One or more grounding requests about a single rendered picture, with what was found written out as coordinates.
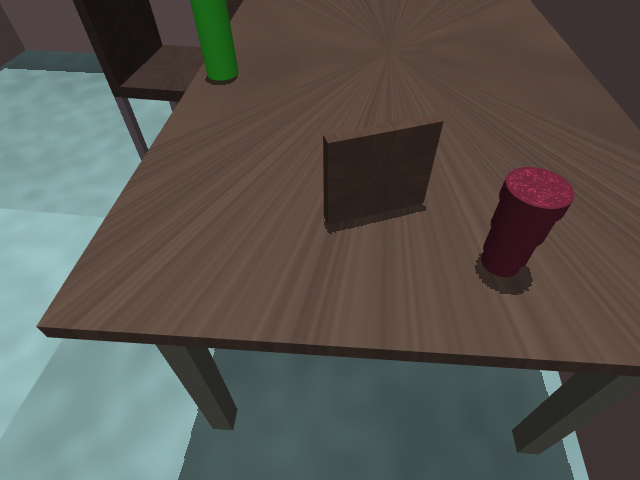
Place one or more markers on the table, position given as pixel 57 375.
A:
pixel 219 240

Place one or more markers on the chair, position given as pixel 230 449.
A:
pixel 126 41

